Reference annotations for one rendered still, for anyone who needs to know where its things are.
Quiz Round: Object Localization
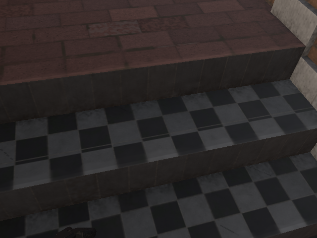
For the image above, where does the left robot hand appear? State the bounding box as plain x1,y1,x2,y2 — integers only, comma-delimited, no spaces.
53,226,97,238

